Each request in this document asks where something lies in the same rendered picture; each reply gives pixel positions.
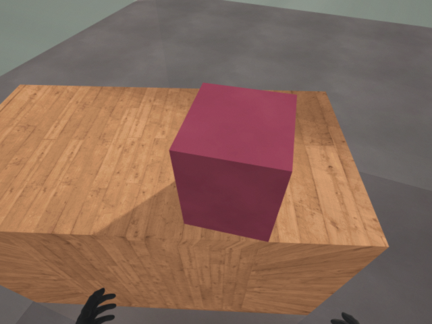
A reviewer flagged carton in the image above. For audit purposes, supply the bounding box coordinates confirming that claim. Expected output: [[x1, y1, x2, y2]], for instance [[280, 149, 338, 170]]
[[169, 83, 297, 242]]

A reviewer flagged pedestal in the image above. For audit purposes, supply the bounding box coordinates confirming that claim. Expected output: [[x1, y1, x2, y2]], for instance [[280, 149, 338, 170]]
[[0, 84, 389, 315]]

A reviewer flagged left robot hand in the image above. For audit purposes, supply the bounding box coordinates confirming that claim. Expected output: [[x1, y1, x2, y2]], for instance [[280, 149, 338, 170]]
[[76, 288, 116, 324]]

